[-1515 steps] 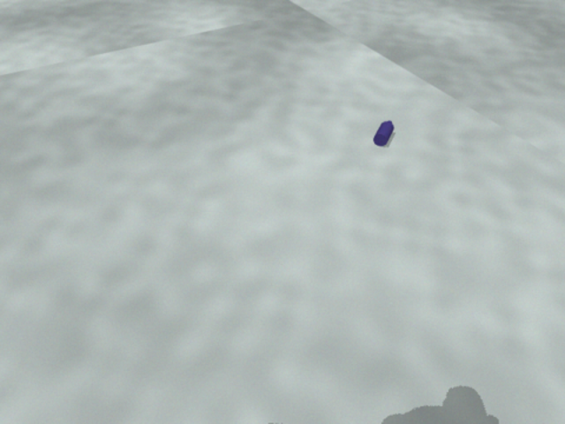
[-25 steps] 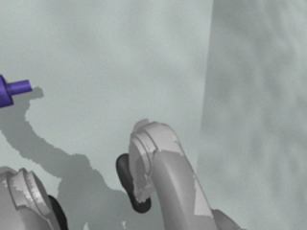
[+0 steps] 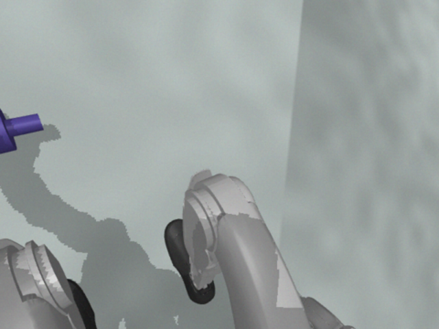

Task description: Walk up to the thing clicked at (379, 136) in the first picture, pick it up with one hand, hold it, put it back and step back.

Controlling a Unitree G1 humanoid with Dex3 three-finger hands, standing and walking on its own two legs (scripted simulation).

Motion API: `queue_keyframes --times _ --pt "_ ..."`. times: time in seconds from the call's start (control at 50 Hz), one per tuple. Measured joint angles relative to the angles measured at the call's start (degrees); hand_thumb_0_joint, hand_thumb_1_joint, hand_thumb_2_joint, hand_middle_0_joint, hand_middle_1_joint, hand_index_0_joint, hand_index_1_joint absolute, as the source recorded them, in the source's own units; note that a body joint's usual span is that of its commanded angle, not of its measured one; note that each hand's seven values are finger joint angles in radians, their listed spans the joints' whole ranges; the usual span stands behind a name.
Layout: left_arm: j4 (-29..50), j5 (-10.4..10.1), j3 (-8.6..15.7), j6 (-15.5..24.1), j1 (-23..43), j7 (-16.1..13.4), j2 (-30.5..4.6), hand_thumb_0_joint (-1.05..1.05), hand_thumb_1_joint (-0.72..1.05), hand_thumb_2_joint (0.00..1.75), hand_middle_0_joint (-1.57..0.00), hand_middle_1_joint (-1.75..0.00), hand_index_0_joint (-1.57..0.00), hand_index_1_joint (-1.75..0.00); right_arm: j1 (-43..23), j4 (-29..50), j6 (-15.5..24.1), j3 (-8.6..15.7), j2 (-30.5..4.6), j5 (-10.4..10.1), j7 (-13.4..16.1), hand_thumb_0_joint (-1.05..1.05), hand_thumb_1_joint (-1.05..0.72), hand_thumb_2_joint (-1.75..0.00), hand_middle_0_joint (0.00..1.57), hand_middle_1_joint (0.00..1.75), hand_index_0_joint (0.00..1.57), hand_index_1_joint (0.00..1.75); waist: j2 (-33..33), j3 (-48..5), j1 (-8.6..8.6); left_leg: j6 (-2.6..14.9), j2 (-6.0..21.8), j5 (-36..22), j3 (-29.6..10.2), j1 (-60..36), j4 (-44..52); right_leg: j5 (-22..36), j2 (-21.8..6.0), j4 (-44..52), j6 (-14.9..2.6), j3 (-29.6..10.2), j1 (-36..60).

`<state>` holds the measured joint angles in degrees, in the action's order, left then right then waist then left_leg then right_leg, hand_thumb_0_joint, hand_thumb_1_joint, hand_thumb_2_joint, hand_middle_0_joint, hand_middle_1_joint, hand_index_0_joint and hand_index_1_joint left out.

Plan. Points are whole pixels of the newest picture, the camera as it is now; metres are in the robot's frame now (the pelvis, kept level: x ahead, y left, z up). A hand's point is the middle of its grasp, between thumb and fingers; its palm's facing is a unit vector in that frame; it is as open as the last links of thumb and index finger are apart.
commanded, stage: settle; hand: left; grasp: from above
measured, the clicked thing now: out of the picture +0.48 +0.24 -0.27
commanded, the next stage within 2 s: lift in 0.78 s
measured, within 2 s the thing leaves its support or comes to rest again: leaves its support in 0.26 s
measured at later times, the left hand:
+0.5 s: hand out of the picture +0.46 +0.28 -0.19, palm faces -0.43 -0.07 -0.90, open 10.6 cm
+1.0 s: hand out of the picture +0.45 +0.28 -0.11, palm faces -0.46 -0.06 -0.88, open 10.6 cm
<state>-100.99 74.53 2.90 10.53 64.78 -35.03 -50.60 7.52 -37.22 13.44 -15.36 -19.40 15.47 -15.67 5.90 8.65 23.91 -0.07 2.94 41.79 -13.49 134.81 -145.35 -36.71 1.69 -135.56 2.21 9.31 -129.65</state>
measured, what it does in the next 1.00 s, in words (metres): stands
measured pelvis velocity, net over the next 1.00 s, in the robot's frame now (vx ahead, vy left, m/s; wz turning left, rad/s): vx -0.01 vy -0.01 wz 0.12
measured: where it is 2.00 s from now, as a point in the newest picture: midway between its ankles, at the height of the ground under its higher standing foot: (145, 307)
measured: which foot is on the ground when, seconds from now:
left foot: down 0.00-1.00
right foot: down 0.00-1.00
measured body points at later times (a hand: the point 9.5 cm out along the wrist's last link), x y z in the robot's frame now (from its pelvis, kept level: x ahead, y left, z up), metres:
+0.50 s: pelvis +0.01 +0.00 +0.01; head +0.26 +0.09 +0.37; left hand +0.48 +0.28 -0.13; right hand +0.07 -0.25 -0.08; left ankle +0.06 +0.13 -0.27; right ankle +0.12 -0.12 -0.27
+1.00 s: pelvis -0.01 -0.01 +0.04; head +0.22 +0.07 +0.42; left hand +0.47 +0.28 -0.06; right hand +0.05 -0.28 -0.06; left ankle +0.06 +0.13 -0.27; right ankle +0.12 -0.12 -0.27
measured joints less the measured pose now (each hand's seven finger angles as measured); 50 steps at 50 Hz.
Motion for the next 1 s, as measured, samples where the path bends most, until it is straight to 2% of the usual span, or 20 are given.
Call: queue_keyframes --times 0.2,0.32,0.42,0.48,0.62,0.76,0.92,1.0 --pt "5.80 -0.44 0.80 -1.23 -3.08 2.70 2.18 -0.01 -0.05 0.49 -0.66 -0.55 -0.65 -0.53 1.51 -0.45 -0.49 1.62 0.34 -0.69 -0.32 0.00 -0.92 -0.90 0.20 0.30 0.20 0.30 -0.74 -1.44 -0.87 -0.08 -0.32 0.03 0.36 0.55 0.33 -0.47 -0.34 0.03 -0.16 -0.25 -0.42" --pt "12.08 -1.08 0.02 -1.95 -6.28 4.42 5.34 -0.01 -0.05 0.47 -0.68 -0.53 -0.67 -0.51 2.45 -1.95 -0.89 4.04 1.17 -2.06 -1.33 0.00 -0.92 -0.90 0.20 0.30 0.20 0.30 -2.15 -4.18 -2.83 -0.34 -0.45 0.39 1.16 0.80 0.95 -1.19 -0.67 -0.13 -0.52 -0.88 -1.08" --pt "17.05 -2.75 -0.74 -3.57 -8.24 6.35 8.64 -0.01 -0.06 0.46 -0.69 -0.52 -0.68 -0.49 2.46 -3.22 -2.37 6.59 2.01 -3.93 -1.64 0.00 -0.92 -0.90 0.20 0.30 0.20 0.30 -4.11 -6.78 -4.97 -0.25 -0.48 0.30 2.39 0.92 2.09 -1.57 -0.96 0.14 -0.66 -1.83 -1.62" --pt "18.06 -3.92 -2.04 -4.83 -8.01 8.41 10.20 -0.01 -0.06 0.46 -0.70 -0.51 -0.69 -0.48 1.88 -3.67 -3.60 7.75 2.50 -4.81 -1.36 0.00 -0.92 -0.90 0.20 0.30 0.20 0.30 -4.95 -7.83 -5.99 -0.11 -0.43 0.00 3.33 0.47 3.10 -1.55 -1.10 0.54 -0.69 -2.57 -1.52" --pt "21.02 -6.08 -3.67 -5.62 -7.71 14.47 12.78 -0.01 -0.07 0.47 -0.72 -0.50 -0.71 -0.47 1.00 -3.57 -6.84 9.72 3.09 -6.75 0.74 0.00 -0.92 -0.90 0.20 0.30 0.20 0.30 -6.38 -9.32 -7.83 -0.07 -0.60 -1.23 4.90 -1.14 5.82 -1.07 -1.55 2.10 -0.95 -3.76 -0.38" --pt "20.82 -5.39 -4.23 -3.56 -6.69 18.62 13.19 -0.01 -0.09 0.50 -0.73 -0.48 -0.72 -0.46 1.37 -2.78 -9.47 10.37 2.67 -7.47 3.95 0.00 -0.92 -0.90 0.20 0.30 0.20 0.30 -6.76 -10.07 -8.19 -0.29 -0.99 -2.66 5.46 -2.70 8.09 -0.26 -2.04 3.69 -1.39 -4.08 1.09" --pt "21.93 -4.14 -4.33 -1.67 -6.72 19.22 12.65 -0.01 -0.09 0.50 -0.73 -0.46 -0.72 -0.44 3.28 -2.83 -11.23 10.97 2.32 -7.90 7.15 0.00 -0.91 -0.90 0.20 0.30 0.20 0.30 -6.52 -10.83 -8.11 -0.24 -1.12 -3.65 6.10 -3.27 9.48 0.42 -2.22 4.66 -1.43 -4.58 1.53" --pt "23.29 -4.61 -4.52 -2.49 -7.56 19.20 13.27 -0.01 -0.07 0.48 -0.72 -0.45 -0.71 -0.44 4.32 -3.26 -11.94 11.43 2.77 -8.54 8.12 0.00 -0.91 -0.90 0.20 0.30 0.20 0.30 -6.73 -11.79 -8.43 -0.07 -1.12 -3.81 6.68 -3.60 10.42 0.43 -2.30 5.33 -1.33 -5.05 1.73"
